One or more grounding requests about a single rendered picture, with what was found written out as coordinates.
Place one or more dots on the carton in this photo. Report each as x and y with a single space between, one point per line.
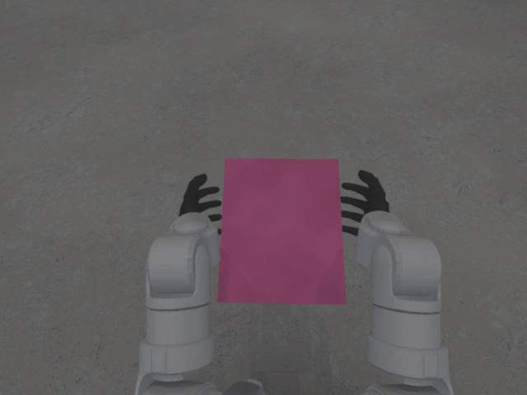
282 234

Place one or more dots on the robot right hand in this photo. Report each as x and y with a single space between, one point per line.
375 196

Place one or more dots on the right robot forearm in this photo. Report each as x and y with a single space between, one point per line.
405 340

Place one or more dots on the robot left shin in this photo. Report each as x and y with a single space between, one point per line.
255 381

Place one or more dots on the robot left hand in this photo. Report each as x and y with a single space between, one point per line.
193 195

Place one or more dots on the left robot forearm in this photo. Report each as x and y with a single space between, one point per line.
178 291

